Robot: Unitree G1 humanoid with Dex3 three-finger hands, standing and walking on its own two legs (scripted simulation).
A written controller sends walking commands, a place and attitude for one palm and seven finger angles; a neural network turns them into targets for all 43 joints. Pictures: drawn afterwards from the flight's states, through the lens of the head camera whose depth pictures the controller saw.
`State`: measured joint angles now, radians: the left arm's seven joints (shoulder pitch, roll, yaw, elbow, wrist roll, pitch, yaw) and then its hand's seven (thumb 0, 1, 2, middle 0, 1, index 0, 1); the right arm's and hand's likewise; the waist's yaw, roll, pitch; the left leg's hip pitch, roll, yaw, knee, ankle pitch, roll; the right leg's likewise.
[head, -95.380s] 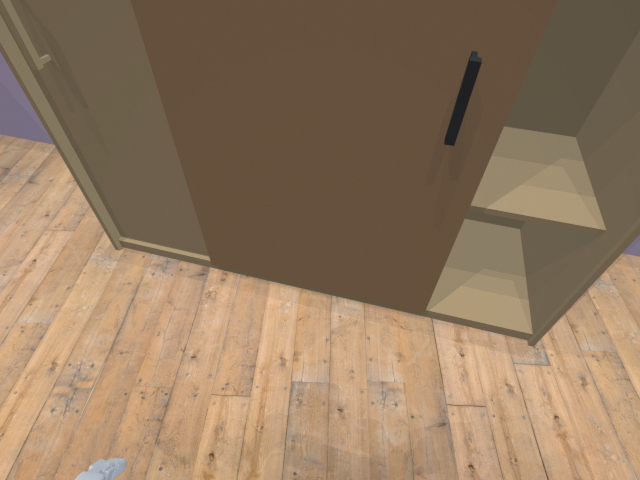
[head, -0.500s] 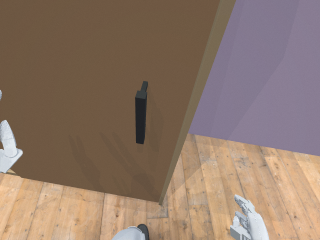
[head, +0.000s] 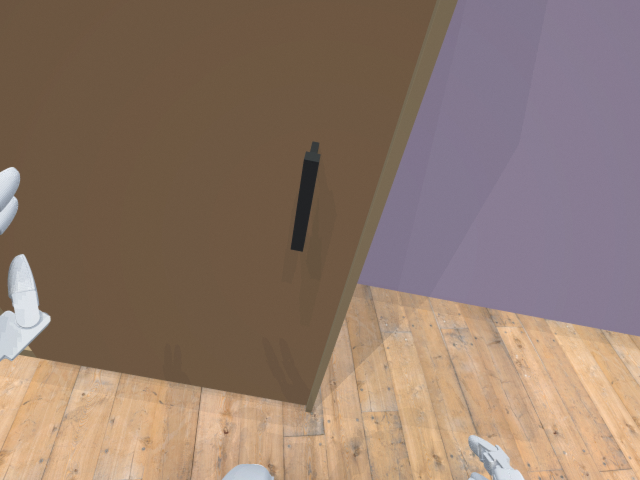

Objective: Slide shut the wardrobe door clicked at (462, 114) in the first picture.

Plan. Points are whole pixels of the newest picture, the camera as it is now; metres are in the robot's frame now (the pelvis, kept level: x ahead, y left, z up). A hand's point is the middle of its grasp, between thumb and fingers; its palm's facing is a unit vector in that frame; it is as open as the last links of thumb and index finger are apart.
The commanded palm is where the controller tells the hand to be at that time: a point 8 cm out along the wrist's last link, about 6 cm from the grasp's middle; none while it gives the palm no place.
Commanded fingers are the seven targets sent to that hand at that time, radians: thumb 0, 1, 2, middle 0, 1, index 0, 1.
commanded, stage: stop stepping back and stand still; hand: left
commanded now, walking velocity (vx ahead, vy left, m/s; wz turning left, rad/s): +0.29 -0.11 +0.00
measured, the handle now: (305, 198) +0.49 +0.09 +0.10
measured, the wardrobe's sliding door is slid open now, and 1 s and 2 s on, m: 0.00 0.00 0.00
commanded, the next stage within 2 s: let the arm hang, fingers relaxed in 0.70 s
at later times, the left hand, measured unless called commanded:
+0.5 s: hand out of the picture +0.12 +0.33 +0.18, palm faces +0.55 -0.78 -0.30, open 7.4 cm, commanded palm +0.06 +0.35 +0.18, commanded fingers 0.00 0.90 0.90 -0.20 -0.30 -0.20 -0.30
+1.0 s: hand out of the picture +0.09 +0.30 -0.11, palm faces +0.15 -0.95 -0.27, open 7.4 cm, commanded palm none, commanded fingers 0.00 0.90 0.90 -0.20 -0.30 -0.20 -0.30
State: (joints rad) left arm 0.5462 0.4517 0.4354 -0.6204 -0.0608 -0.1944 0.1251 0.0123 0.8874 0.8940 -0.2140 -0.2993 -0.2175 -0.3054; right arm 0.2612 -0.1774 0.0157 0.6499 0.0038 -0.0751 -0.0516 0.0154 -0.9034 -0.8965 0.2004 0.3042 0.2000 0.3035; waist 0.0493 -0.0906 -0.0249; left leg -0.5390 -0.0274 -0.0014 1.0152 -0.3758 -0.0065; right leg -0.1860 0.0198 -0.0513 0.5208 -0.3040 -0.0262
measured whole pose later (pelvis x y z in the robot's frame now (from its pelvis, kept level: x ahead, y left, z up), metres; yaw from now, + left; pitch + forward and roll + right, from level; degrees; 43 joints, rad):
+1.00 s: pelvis -0.06 +0.08 -0.01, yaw +6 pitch -1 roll +1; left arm 0.21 0.23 0.08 0.56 0.02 0.06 0.02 0.01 0.91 0.90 -0.19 -0.29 -0.19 -0.30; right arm 0.19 -0.22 0.01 0.80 -0.03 -0.02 -0.01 0.01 -0.91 -0.90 0.20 0.30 0.20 0.30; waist -0.04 -0.02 0.02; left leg -0.32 -0.08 0.00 0.60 -0.26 0.06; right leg -0.35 0.00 0.07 0.69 -0.36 0.01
